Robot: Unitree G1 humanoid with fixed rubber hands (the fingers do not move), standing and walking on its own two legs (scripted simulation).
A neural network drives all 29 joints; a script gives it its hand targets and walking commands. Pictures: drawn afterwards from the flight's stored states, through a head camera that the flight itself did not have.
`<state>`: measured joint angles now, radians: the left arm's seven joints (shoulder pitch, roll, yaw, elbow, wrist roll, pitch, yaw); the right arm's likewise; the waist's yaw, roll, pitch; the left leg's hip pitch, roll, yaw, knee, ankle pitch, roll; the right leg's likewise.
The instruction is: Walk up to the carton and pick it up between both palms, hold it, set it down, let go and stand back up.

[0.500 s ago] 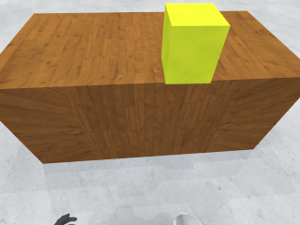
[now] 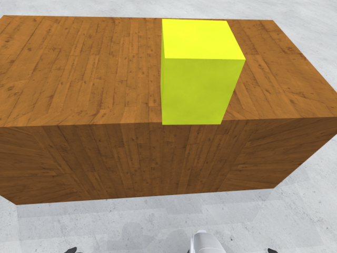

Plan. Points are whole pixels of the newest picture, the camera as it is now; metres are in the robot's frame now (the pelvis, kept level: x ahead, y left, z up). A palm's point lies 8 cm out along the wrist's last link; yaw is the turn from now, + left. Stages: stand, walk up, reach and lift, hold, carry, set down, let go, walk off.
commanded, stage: walk up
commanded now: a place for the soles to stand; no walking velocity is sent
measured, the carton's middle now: (193, 74) +0.62 -0.09 +0.07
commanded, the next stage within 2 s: none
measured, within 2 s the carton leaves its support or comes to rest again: neither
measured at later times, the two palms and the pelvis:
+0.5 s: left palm (92, 250) +0.16 +0.18 -0.10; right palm (274, 200) +0.26 -0.30 -0.08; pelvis +0.10 -0.08 +0.01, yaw +6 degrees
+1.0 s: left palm (83, 252) +0.15 +0.20 -0.09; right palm (277, 205) +0.25 -0.31 -0.09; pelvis +0.11 -0.07 +0.02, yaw +10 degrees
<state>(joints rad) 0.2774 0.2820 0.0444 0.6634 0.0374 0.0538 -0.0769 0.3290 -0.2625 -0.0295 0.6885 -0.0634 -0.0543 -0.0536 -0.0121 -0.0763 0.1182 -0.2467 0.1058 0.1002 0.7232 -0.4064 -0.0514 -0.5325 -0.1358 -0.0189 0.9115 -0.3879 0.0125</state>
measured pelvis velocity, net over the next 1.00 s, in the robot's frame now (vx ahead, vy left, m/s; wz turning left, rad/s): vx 0.11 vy -0.07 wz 0.17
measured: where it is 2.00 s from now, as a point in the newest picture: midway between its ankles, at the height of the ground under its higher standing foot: outside the picture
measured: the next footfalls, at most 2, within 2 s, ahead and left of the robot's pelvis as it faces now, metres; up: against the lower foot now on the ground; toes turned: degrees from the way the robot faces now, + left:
right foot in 0.04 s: +0.22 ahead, -0.21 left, +0.00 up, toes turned +1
left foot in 0.32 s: +0.16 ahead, +0.05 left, +0.00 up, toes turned +7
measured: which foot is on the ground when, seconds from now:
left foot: down 0.00-0.06, up 0.08-0.30, down 0.32-1.00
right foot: up 0.00-0.02, down 0.04-1.00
